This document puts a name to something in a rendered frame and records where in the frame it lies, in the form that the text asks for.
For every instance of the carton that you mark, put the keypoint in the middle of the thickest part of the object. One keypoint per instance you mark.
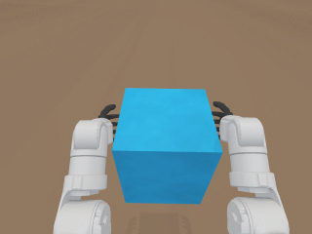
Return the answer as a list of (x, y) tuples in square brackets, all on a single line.
[(166, 147)]

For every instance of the left robot upper arm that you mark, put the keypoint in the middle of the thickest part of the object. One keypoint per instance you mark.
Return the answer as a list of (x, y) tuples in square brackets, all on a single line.
[(84, 217)]

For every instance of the right robot forearm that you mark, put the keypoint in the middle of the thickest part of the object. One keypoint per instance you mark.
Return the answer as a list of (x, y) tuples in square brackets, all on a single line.
[(248, 157)]

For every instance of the left robot forearm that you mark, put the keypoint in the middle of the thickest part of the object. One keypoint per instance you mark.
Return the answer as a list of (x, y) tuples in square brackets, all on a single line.
[(86, 175)]

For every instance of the robot left hand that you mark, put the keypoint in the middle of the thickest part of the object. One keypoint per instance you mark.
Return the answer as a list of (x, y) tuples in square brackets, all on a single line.
[(104, 112)]

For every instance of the right robot upper arm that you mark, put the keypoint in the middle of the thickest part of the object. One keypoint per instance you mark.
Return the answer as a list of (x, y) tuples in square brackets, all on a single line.
[(256, 215)]

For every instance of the robot right hand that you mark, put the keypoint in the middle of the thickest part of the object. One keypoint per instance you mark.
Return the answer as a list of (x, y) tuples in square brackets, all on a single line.
[(226, 111)]

